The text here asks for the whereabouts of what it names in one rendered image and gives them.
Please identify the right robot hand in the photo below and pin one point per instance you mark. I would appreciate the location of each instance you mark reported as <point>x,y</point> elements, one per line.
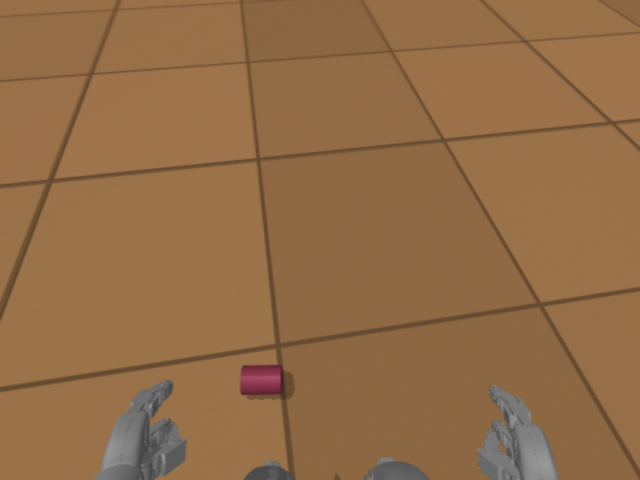
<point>529,456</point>

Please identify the left robot arm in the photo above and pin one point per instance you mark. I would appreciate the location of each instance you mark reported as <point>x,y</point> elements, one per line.
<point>121,472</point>

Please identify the left robot hand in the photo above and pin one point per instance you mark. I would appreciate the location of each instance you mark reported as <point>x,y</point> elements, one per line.
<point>132,442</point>

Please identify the can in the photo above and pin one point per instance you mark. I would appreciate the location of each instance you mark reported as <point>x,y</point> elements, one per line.
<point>261,379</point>

